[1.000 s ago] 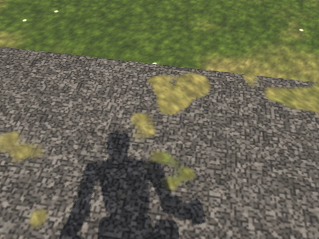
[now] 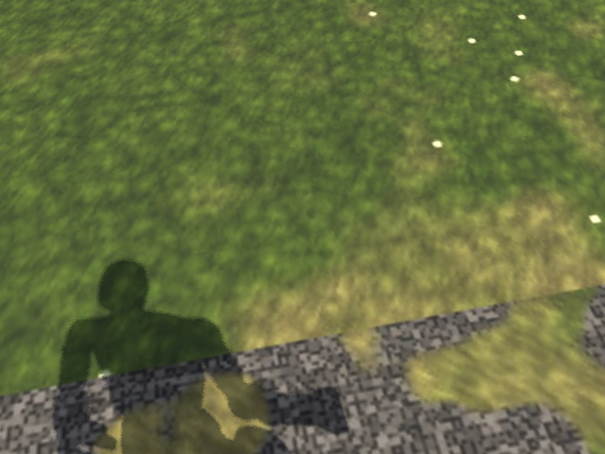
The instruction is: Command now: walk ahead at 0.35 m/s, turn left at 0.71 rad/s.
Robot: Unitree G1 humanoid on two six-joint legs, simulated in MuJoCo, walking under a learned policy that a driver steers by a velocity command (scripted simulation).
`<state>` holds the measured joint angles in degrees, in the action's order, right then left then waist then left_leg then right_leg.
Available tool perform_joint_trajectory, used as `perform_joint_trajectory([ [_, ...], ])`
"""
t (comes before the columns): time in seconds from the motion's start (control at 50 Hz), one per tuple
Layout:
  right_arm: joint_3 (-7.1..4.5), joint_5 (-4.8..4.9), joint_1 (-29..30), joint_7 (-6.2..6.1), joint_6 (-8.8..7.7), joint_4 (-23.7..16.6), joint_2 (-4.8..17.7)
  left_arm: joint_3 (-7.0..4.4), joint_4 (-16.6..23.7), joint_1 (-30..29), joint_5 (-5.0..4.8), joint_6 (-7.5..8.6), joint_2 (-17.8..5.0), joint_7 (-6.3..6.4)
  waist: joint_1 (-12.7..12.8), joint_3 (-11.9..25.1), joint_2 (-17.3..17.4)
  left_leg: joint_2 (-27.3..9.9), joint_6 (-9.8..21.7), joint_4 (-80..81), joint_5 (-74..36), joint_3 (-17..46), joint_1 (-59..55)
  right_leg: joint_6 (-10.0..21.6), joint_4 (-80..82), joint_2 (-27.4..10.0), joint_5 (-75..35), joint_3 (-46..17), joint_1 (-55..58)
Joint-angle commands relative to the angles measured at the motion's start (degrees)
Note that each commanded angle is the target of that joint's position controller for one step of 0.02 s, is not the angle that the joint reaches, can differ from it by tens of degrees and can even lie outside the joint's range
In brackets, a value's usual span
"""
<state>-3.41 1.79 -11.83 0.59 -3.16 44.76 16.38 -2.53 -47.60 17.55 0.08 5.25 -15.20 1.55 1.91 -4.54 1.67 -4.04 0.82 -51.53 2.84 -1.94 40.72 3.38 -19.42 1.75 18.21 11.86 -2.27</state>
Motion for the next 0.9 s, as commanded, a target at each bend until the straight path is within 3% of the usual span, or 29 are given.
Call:
perform_joint_trajectory([
  [0.02, -0.07, -1.2, -4.84, 2.03, -0.98, -2.42, -0.44, -1.43, 6.32, -9.22, -0.58, 0.71, -8.03, 2.65, -3.84, 5.64, -6.15, 5.37, -0.41, 12.76, -13.95, -6.64, -17.88, 0.92, -1.42, -9.24, -50.94, 2.47, -8.79],
  [0.06, -1.58, -0.95, -9.81, 3.05, 0.1, -2.96, 3.13, -2.02, 7.17, -10.75, -1.94, -0.28, -10.3, 2.85, -6.96, 9.55, -8.72, 7.63, 1.86, 13.58, -10.15, -6.99, -24.2, -0.14, -9.67, -11.63, -59.24, 1.46, -5.59],
  [0.08, -2.74, -0.94, -14.04, 3.01, 0.85, -2.76, 5.91, -2.33, 8.12, -12.79, -2.5, -0.76, -10.98, 2.55, -9.69, 11.39, -9.07, 8.29, 3.76, 13.41, -7.25, -6.4, -29.06, -0.36, -16.14, -12.66, -61.12, 0.7, -5.95],
  [0.1, -4.46, -1.06, -21.74, 2.49, 1.45, -1.53, 9.65, -2.18, 8.95, -15.24, -2.73, -1.03, -10.25, 1.79, -14.2, 14.09, -6.27, 8.56, 6.26, 16.1, -8.82, -4.45, -37.96, -1.2, -28.27, -12.03, -54.95, -0.07, -8.77],
  [0.12, -4.76, -0.74, -23.23, 1.37, 1.85, -0.67, 10.35, -1.17, 8.92, -15.73, -2.34, -0.93, -6.43, 0.32, -14.86, 10.19, 3.37, 6.55, 8.36, 22.82, -16.61, -0.24, -42.1, -3.92, -45.55, -5.57, -18.9, -0.64, -15.58],
  [0.14, -4.18, -2.28, -15.75, 0.71, 1.27, -3.46, 12.33, 0.38, 10.35, -9.38, 0.52, -0.68, 0.64, -1.38, -5.01, 5.8, 20.67, -0.56, 14.86, 18.42, -50.41, 18.14, -44.81, -6.7, -67.71, 5.47, 22.85, -4.49, -32.16],
  [0.16, -3.89, -5.46, -9.7, 1.15, -0.55, -9.29, 15.64, 0.66, 10.81, 3.16, 0.0, 0.01, -2.88, -2.07, 0.0, 23.71, 17.26, -14.0, 26.81, 26.57, -40.53, 45.5, -52.61, -7.05, -76.71, 7.02, 20.64, -19.89, -36.53],
  [0.18, -4.55, -3.85, -4.51, 1.74, -0.36, -13.25, 14.67, -0.56, 11.29, -1.09, -0.58, 0.14, -10.0, -2.23, -2.18, 24.32, 6.04, -13.65, 25.94, 32.17, -18.21, 47.18, -50.11, -5.32, -73.65, 4.34, 15.61, -22.64, -36.59],
  [0.2, -3.93, -1.65, -1.58, 1.67, -0.04, -13.89, 12.01, -1.16, 12.68, -7.28, -0.45, -0.39, -10.95, -1.73, -1.35, 15.74, -2.27, -10.43, 22.48, 34.13, -4.88, 42.78, -41.94, -4.75, -67.46, 2.44, 10.9, -21.85, -38.98],
  [0.22, -3.23, -0.29, -0.2, 1.3, 0.27, -14.26, 10.02, -1.19, 12.81, -9.71, 0.48, -1.32, -10.02, -0.85, -0.3, 13.28, -7.27, -8.21, 19.64, 35.06, 0.27, 40.08, -35.84, -4.85, -62.86, 0.46, 8.41, -21.84, -37.42],
  [0.26, -3.26, -0.76, 1.28, 0.13, 1.2, -15.08, 9.45, -1.51, 13.39, -11.39, 0.74, -3.05, -9.28, -0.28, 0.72, 10.23, -4.88, -3.14, 16.38, 34.96, -4.96, 33.1, -27.28, -5.59, -53.4, -0.49, 6.75, -21.87, -32.18],
  [0.28, -3.36, -0.88, 1.29, -0.52, 1.74, -15.16, 9.32, -1.36, 13.23, -11.65, 0.82, -3.36, -7.84, -0.23, 0.61, 9.81, -3.7, -1.03, 15.29, 33.89, -9.55, 29.76, -25.7, -6.27, -48.99, -0.2, 6.04, -21.02, -30.87],
  [0.32, -3.9, -0.84, -0.52, -2.02, 2.82, -15.04, 10.31, -0.83, 13.15, -13.11, 0.85, -3.41, -4.92, 0.04, -0.5, 11.98, -2.65, 0.8, 13.99, 31.25, -18.53, 27.23, -27.03, -7.78, -41.88, 1.25, 3.27, -20.04, -30.61],
  [0.36, -4.26, -0.51, -0.89, -3.27, 4.25, -15.5, 11.04, -0.87, 13.06, -14.34, 0.1, -3.77, -4.36, 0.36, -1.26, 14.67, -0.7, 1.17, 12.26, 30.02, -15.67, 28.09, -29.84, -8.9, -37.38, 2.09, -0.22, -20.89, -31.34],
  [0.4, -4.28, -0.22, 0.26, -3.92, 5.37, -16.44, 10.74, -1.2, 12.92, -15.97, -0.32, -4.03, -4.67, 0.6, -2.0, 14.16, 1.8, 2.3, 10.02, 30.0, -6.42, 29.21, -29.81, -9.0, -33.2, 2.48, -3.62, -21.51, -31.57],
  [0.48, -3.33, -1.36, 0.96, -3.74, 6.15, -17.16, 8.43, -1.59, 12.44, -17.43, 0.01, -3.53, -5.3, 0.36, -4.18, 12.58, 6.39, 2.15, 9.53, 28.88, -0.05, 29.6, -29.24, -8.77, -28.12, 0.83, -6.24, -20.61, -29.32],
  [0.58, -2.3, -2.06, 1.65, -2.59, 5.94, -17.67, 7.69, -1.92, 12.49, -16.8, 0.24, -1.89, -6.55, -0.94, -5.03, 11.91, 7.56, -0.22, 10.69, 24.7, -10.42, 33.63, -30.47, -6.09, -19.2, -0.1, -2.86, -19.05, -22.84],
  [0.62, -1.91, -1.32, 3.4, -2.19, 5.89, -17.78, 7.27, -2.34, 11.35, -13.17, 0.16, -1.4, -6.58, -1.58, -2.39, 10.89, 6.65, 1.5, 9.06, 23.18, -7.34, 33.8, -28.15, -4.25, -7.39, -0.41, -10.82, -17.73, -14.48],
  [0.64, -1.53, -1.28, 1.61, -2.0, 5.68, -17.2, 6.02, -2.57, 11.41, -12.88, 0.8, -1.37, -7.56, -1.6, -2.64, 10.54, 3.24, 3.91, 6.48, 20.8, 2.06, 32.08, -25.47, -2.61, -2.72, -4.11, -18.77, -20.63, -9.26],
  [0.66, -0.79, -2.24, -3.08, -1.76, 5.34, -16.48, 3.75, -2.89, 12.77, -13.99, 1.9, -1.84, -10.52, -1.33, -5.57, 11.99, -9.12, 10.65, 2.56, 9.95, 24.96, 24.52, -20.82, 2.22, -1.86, -14.86, -31.68, -31.01, -3.7],
  [0.68, -2.03, -1.43, -1.9, -1.82, 4.79, -17.39, 7.8, -3.4, 11.72, -10.82, 2.73, -2.41, -11.87, -1.21, -4.06, 9.34, -18.06, 16.01, -1.17, 0.35, 37.03, 16.2, -13.31, 11.9, 0.0, -22.39, -38.01, -40.54, -5.28],
  [0.7, -2.89, -2.09, 0.15, -2.1, 4.27, -16.84, 10.59, -2.91, 11.63, -10.08, 2.07, -2.29, -9.57, -1.14, -2.58, 9.63, -13.5, 11.93, -3.7, -7.9, 34.39, 16.49, -12.26, 14.09, 0.4, -23.29, -31.98, -43.87, -7.69],
  [0.72, -2.7, -2.15, 1.4, -2.29, 4.5, -15.62, 9.61, -1.9, 11.62, -11.02, 1.38, -2.35, -6.71, -1.08, -2.55, 9.49, -8.89, 10.18, -5.05, -9.83, 30.51, 16.39, -13.89, 11.42, -0.13, -19.34, -26.14, -39.55, -8.97],
  [0.74, -2.0, -2.81, 0.4, -2.29, 5.21, -14.15, 6.65, -0.97, 11.67, -12.65, 0.66, -2.65, -5.05, -1.23, -3.79, 9.44, -6.93, 7.81, -6.46, -8.95, 28.09, 13.53, -15.33, 8.28, -0.05, -15.33, -19.72, -35.85, -9.78],
  [0.76, -1.73, -3.06, 0.88, -2.24, 5.57, -14.24, 5.46, -1.18, 12.07, -13.68, -0.3, -3.2, -6.33, -1.32, -3.51, 7.65, -7.86, 6.99, -7.29, -8.05, 26.31, 10.84, -14.64, 7.25, 0.28, -13.2, -16.84, -35.15, -10.56],
  [0.78, -1.68, -2.52, 2.12, -2.19, 5.47, -14.59, 4.82, -2.35, 12.38, -13.45, -0.86, -4.13, -9.74, -1.18, -3.0, 5.67, -8.9, 7.39, -7.33, -5.77, 25.76, 7.74, -13.8, 6.73, 0.3, -10.9, -16.57, -34.12, -11.27],
  [0.8, -1.63, -2.05, 3.69, -2.3, 5.15, -14.87, 4.47, -3.28, 12.47, -11.68, -0.94, -4.98, -11.74, -0.94, -1.81, 5.2, -9.61, 8.13, -7.25, -3.02, 25.52, 5.94, -13.48, 6.51, 0.26, -9.31, -16.72, -33.76, -10.61],
  [0.86, -1.41, -1.24, 5.78, -2.93, 4.37, -14.67, 2.77, -4.05, 12.65, -7.9, -0.85, -6.1, -11.87, -0.32, 0.08, 8.15, -11.8, 9.05, -6.64, 4.78, 25.42, 6.56, -14.04, 6.94, -0.53, -8.92, -15.91, -37.32, -4.85],
  [0.9, -1.62, -0.87, 5.38, -3.1, 3.74, -13.8, 2.91, -4.34, 13.03, -7.71, -1.16, -6.31, -11.52, -0.08, 0.02, 9.8, -12.91, 9.47, -5.93, 9.21, 24.52, 7.73, -15.69, 7.32, -0.35, -9.28, -15.15, -40.42, -3.2],
])
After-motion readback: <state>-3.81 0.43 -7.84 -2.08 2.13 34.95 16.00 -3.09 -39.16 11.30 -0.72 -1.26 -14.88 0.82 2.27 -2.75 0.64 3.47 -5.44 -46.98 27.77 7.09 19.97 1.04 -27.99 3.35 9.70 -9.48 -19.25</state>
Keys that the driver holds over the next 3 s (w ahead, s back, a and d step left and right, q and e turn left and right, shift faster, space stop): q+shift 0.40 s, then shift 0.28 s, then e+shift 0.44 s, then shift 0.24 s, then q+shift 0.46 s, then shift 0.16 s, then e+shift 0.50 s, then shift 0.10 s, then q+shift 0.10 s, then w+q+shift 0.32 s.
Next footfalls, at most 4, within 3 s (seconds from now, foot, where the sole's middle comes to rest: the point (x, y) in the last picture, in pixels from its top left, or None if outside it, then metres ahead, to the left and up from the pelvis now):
0.12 left None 0.29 0.06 -0.78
0.64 right None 0.40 -0.10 -0.78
1.04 left None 0.24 0.07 -0.78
1.44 right None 0.34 -0.18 -0.78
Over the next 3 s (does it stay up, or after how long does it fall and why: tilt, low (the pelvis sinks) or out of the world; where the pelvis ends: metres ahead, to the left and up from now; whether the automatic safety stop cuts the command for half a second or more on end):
stays up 0.40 -0.03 0.00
